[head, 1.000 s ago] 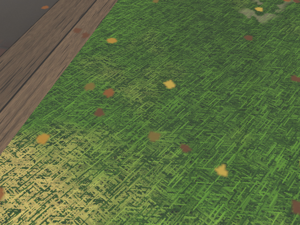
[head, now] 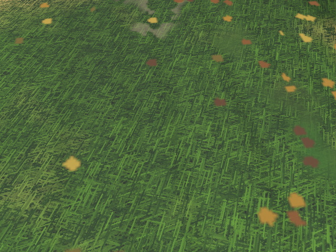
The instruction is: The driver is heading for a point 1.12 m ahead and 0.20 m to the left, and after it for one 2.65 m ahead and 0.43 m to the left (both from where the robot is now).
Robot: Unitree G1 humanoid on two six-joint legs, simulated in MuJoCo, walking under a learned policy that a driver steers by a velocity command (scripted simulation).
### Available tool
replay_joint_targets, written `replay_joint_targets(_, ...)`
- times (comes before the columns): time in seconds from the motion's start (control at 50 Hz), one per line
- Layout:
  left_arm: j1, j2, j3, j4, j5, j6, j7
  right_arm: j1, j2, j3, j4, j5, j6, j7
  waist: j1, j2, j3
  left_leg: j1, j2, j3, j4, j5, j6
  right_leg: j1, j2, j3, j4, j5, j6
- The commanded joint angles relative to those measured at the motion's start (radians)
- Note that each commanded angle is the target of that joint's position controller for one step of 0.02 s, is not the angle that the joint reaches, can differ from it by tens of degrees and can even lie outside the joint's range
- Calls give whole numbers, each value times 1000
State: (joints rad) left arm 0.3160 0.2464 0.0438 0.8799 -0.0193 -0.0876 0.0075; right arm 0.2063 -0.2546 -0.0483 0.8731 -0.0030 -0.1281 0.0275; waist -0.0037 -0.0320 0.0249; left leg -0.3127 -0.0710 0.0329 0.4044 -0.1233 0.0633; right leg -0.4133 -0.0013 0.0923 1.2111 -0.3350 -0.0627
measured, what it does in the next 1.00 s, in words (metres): walks ahead, turning left: right foot, then left foot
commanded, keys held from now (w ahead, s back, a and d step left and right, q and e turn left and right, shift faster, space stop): w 0.20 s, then w+q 0.80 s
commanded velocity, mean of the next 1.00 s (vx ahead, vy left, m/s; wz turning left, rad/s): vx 0.50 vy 0.00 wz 0.31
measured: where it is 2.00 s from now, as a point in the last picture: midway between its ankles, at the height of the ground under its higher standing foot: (129, 133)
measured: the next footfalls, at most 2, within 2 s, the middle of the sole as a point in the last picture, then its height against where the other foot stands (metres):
right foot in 0.36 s outside the picture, level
left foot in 0.92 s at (139, 220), level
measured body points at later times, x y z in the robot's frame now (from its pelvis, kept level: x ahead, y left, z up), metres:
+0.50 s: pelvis +0.27 -0.07 +0.00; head +0.30 -0.08 +0.45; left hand +0.40 +0.20 -0.10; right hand +0.33 -0.34 -0.14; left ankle +0.18 +0.08 -0.65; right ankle +0.33 -0.16 -0.74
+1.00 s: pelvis +0.52 +0.03 -0.02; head +0.55 +0.06 +0.43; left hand +0.46 +0.31 -0.15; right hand +0.78 -0.14 -0.11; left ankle +0.57 +0.12 -0.74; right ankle +0.40 -0.16 -0.64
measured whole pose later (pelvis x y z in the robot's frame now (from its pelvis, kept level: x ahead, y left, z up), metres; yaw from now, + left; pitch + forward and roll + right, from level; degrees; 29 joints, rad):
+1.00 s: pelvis +0.52 +0.03 -0.02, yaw +23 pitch +2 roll -1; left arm 0.28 0.28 0.06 0.87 -0.02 -0.09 0.01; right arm 0.12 -0.28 -0.08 0.70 0.02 -0.05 0.04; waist 0.02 0.00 0.06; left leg -0.47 -0.05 0.05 0.65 -0.21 0.11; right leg -0.24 -0.06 -0.04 1.16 -0.47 0.01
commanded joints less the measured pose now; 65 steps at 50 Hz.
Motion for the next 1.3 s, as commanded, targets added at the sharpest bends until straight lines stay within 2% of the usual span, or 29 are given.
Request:
replay_joint_targets(0.02,35,54,17,-64,6,-9,2,28,-67,-7,-29,-4,-11,4,21,92,-54,165,272,-316,-250,66,185,-180,-112,10,-45,59,6)
replay_joint_targets(0.12,-139,36,2,-134,20,-6,3,104,-134,-20,3,10,2,-15,-16,75,-2,148,267,-208,-301,142,186,-261,-135,-37,-335,243,46)
replay_joint_targets(0.18,-241,30,-4,-159,13,-13,-6,150,-148,-19,20,21,12,-20,-49,87,12,149,234,-137,-286,155,148,-199,-98,-74,-525,381,51)
replay_joint_targets(0.24,-339,42,-5,-195,2,-18,-19,219,-149,-15,47,29,24,-20,-81,93,35,186,259,-162,-252,122,142,-165,-70,-81,-618,392,53)
replay_joint_targets(0.3,-348,80,7,-217,-1,-33,-33,221,-167,-21,52,31,42,-28,-50,108,37,255,303,-222,-184,117,121,-116,-51,-63,-702,308,29)
replay_joint_targets(0.34,-214,127,32,-182,4,-42,-30,188,-177,-23,40,29,51,-31,36,113,-32,240,272,-211,-39,263,90,93,-18,-88,-754,262,1)
replay_joint_targets(0.36,-44,184,58,-141,11,-45,-21,173,-144,-10,24,17,50,-30,110,87,-148,143,209,-167,172,271,56,342,-73,-42,-734,277,-38)
replay_joint_targets(0.38,130,280,80,-122,23,-37,-12,204,-61,15,-9,-12,40,-29,146,-97,-324,-108,100,-91,526,-60,7,676,-309,207,-705,284,-112)
replay_joint_targets(0.4,163,284,80,-102,31,-26,-21,321,10,33,-8,30,23,-27,99,-337,-424,-384,15,-122,775,-471,-17,833,-453,605,-870,53,-220)
replay_joint_targets(0.42,114,179,55,-113,25,-29,-22,256,-120,0,2,58,21,-32,111,-176,-293,-460,75,-188,885,-417,-11,715,-414,557,-914,-43,-179)
replay_joint_targets(0.44,29,134,39,-125,15,-33,-22,171,-148,-13,-22,59,24,-35,92,-108,-172,-477,116,-168,883,-309,-4,573,-384,396,-929,11,-141)
replay_joint_targets(0.46,-48,103,27,-130,17,-35,-26,144,-131,-15,-24,45,33,-39,57,-45,-115,-426,156,-157,852,-227,-14,447,-337,280,-962,110,-123)
replay_joint_targets(0.48,-92,86,25,-127,21,-38,-29,139,-110,-19,-28,34,44,-39,28,-60,-73,-387,183,-158,803,-171,-19,363,-300,190,-998,167,-113)
replay_joint_targets(0.52,-120,73,26,-110,30,-46,-29,157,-69,-21,-28,37,68,-32,-6,-75,-45,-320,202,-144,779,-116,-26,277,-257,60,-1048,263,-105)
replay_joint_targets(0.58,-91,103,40,-78,35,-53,-17,114,-55,-25,-62,32,88,-30,-13,-35,-14,-384,206,-157,734,-28,-37,275,-261,-49,-1069,401,-121)
replay_joint_targets(0.66,-66,133,48,-52,36,-41,0,12,-48,-24,-109,27,85,-15,9,-19,18,-423,195,-142,525,133,-44,315,-254,-155,-1086,421,-112)
replay_joint_targets(0.8,29,181,62,-10,12,-3,11,-215,-33,-9,-224,26,80,31,84,-2,84,-456,176,-14,289,107,-3,489,-301,-262,-1032,478,-86)
replay_joint_targets(0.86,6,218,71,-17,2,16,15,-193,-63,-25,-253,28,85,42,38,-46,32,-318,103,69,260,-35,46,526,-304,-309,-890,851,-56)
replay_joint_targets(0.9,-25,243,76,-27,-4,32,22,5,-130,-64,-216,33,89,36,-83,-66,-87,-36,13,114,212,-65,100,480,-274,-342,-601,1087,-26)
replay_joint_targets(0.92,-28,232,70,-39,-1,30,25,175,-203,-103,-171,31,94,18,-166,-20,-175,259,12,44,152,-12,143,304,-231,-348,-343,927,16)
replay_joint_targets(0.94,48,93,29,-86,42,10,14,215,-323,-127,-158,33,97,-2,-88,250,-244,611,280,-421,128,-18,276,-136,-87,-321,31,38,75)
replay_joint_targets(0.96,17,97,16,-122,15,-40,-2,224,-309,-111,-197,22,80,2,-87,237,-426,744,428,-895,-76,-186,412,-329,40,-61,228,-275,84)
replay_joint_targets(0.98,-116,166,35,-154,-26,-66,-12,212,-231,-90,-187,12,68,9,-129,132,-318,689,399,-776,-122,-149,339,-435,-18,8,236,-186,58)
replay_joint_targets(1.0,-142,155,30,-167,-27,-76,-11,158,-192,-79,-189,18,60,9,-91,95,-205,544,359,-627,-115,-79,298,-433,-60,-3,156,-93,37)
replay_joint_targets(1.02,-132,153,33,-150,-3,-74,-1,74,-156,-67,-206,22,58,8,-37,26,-134,380,311,-510,-118,21,261,-363,-101,-6,68,-32,41)
replay_joint_targets(1.06,-76,163,46,-131,16,-43,-2,-1,-107,-49,-232,6,55,3,25,52,-100,200,261,-388,-158,158,233,-225,-145,-8,-30,35,56)
replay_joint_targets(1.14,-108,107,33,-143,29,-8,-1,52,-135,-51,-194,7,40,-15,21,66,-61,123,229,-240,-206,349,224,-233,-145,-52,-194,183,102)
replay_joint_targets(1.22,-219,89,20,-165,13,-12,-12,100,-139,-45,-162,6,39,-26,-37,94,-27,164,198,-137,-225,291,154,-246,-127,-72,-448,440,83)
replay_joint_targets(1.3,-315,86,12,-197,-2,-16,-34,138,-159,-45,-123,3,35,-26,-83,91,24,261,250,-117,-243,198,135,-275,-100,-80,-586,509,51)
Keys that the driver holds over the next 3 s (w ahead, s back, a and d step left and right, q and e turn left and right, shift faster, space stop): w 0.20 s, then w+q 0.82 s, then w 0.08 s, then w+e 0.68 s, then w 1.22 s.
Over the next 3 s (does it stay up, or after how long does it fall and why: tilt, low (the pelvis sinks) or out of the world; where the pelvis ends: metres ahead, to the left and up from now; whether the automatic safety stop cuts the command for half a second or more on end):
stays up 1.60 0.28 -0.01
